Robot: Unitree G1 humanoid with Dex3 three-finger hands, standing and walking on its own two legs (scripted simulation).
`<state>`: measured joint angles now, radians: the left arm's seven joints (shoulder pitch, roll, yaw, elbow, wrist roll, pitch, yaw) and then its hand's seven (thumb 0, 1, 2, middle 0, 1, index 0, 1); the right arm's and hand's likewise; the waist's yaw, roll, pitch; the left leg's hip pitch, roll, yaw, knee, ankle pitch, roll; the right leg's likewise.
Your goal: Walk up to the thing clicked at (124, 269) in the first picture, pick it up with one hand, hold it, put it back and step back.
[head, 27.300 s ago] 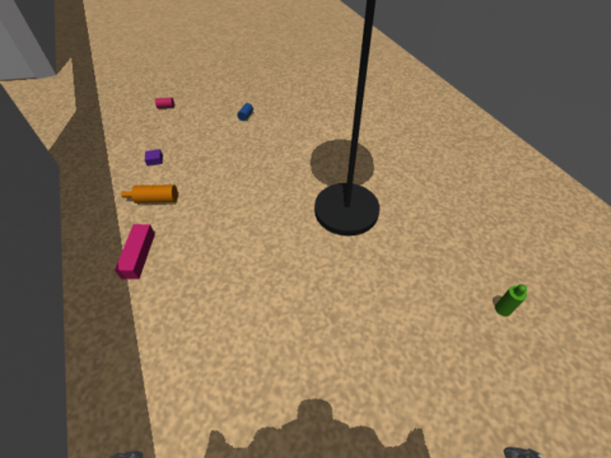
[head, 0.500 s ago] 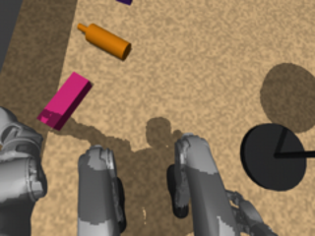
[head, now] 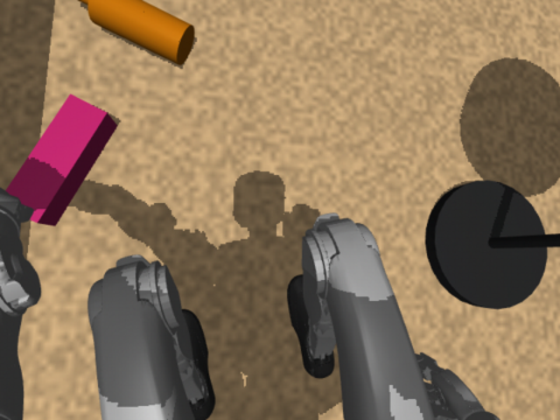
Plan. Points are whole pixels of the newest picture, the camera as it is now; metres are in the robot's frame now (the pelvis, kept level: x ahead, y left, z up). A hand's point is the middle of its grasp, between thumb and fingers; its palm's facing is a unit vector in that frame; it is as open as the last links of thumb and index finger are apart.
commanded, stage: rise first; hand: left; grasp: from above
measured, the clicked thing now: (62, 161) +0.52 +0.31 -0.31
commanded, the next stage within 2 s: none
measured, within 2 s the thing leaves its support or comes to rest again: neither
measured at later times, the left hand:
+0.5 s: hand out of the picture +0.46 +0.35 -0.19, palm faces -0.17 -0.38 -0.91, open 14.2 cm
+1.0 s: hand (1, 179) +0.47 +0.35 -0.20, palm faces -0.19 -0.37 -0.91, open 14.3 cm
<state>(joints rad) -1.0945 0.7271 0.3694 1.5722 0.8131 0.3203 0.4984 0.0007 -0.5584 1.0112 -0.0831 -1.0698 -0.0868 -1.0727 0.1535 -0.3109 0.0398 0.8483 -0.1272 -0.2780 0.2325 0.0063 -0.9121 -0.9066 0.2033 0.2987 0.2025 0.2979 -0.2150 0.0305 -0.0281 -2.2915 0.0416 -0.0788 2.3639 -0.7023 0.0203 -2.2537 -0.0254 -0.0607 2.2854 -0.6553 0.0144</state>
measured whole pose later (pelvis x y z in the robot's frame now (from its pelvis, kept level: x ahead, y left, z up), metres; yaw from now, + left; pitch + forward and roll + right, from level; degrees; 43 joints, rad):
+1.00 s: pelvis +0.00 +0.00 -0.03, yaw -4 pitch +33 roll -9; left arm -1.21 0.90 0.38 1.68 0.86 0.32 0.53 0.00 -0.59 1.01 -0.10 -1.06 -0.08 -1.08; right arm 0.18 -0.35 0.15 0.80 -0.16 -0.31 0.30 0.00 -0.92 -0.91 0.20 0.30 0.20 0.30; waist -0.30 -0.01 0.07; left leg -2.37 0.05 -0.14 2.47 -0.70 0.02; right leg -2.30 -0.01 -0.11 2.34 -0.63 0.02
